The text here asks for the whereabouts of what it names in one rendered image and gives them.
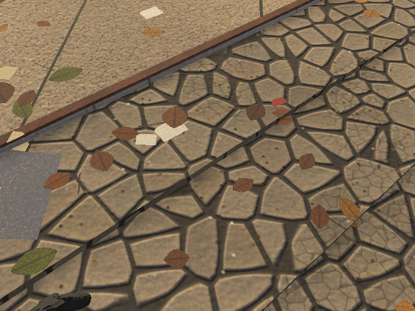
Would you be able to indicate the robot left hand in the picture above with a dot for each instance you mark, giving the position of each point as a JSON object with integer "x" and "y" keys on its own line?
{"x": 63, "y": 302}

